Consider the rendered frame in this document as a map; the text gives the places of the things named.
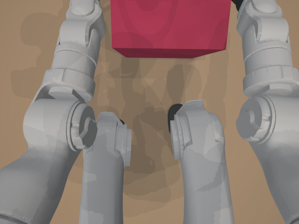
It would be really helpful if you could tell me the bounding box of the robot right shin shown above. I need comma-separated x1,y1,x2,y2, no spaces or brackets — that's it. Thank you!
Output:
176,99,225,147

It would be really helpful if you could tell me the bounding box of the left robot upper arm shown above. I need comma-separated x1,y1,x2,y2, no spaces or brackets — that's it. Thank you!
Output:
0,98,98,224

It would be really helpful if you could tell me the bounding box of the robot right hand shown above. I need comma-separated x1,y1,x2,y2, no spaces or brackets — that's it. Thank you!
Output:
232,0,243,11

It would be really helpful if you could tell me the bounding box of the left robot forearm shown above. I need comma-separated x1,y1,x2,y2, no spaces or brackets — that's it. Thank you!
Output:
23,0,107,131

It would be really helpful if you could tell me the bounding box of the right robot forearm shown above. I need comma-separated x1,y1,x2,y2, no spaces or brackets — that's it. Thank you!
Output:
236,0,299,98

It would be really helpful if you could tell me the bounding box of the robot right thigh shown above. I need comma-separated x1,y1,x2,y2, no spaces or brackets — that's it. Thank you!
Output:
170,108,235,224

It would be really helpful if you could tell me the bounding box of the carton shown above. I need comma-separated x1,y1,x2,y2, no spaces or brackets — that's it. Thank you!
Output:
110,0,231,58

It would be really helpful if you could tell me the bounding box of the right robot upper arm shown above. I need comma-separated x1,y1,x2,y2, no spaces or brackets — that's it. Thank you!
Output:
236,95,299,224

